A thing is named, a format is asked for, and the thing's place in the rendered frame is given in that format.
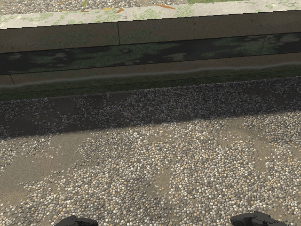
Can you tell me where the right robot hand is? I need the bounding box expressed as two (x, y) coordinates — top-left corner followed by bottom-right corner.
(230, 210), (289, 226)

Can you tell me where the left robot hand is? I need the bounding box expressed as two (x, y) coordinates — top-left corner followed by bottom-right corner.
(54, 215), (99, 226)

